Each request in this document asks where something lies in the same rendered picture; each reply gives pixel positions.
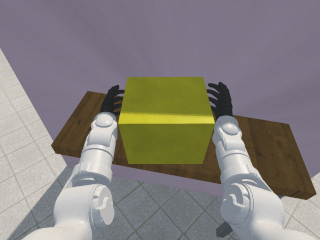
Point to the left robot forearm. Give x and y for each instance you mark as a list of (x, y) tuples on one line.
[(97, 155)]

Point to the robot left hand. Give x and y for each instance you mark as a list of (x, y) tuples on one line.
[(109, 100)]

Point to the table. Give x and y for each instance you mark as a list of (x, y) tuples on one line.
[(271, 147)]

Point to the robot right hand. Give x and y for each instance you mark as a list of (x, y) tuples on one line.
[(223, 103)]

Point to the carton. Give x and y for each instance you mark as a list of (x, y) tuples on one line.
[(166, 120)]

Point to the right robot forearm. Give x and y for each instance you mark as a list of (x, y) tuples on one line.
[(233, 159)]

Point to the robot right upper arm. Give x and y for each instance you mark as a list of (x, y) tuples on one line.
[(256, 214)]

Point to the robot left upper arm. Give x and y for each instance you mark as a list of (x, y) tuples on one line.
[(80, 213)]

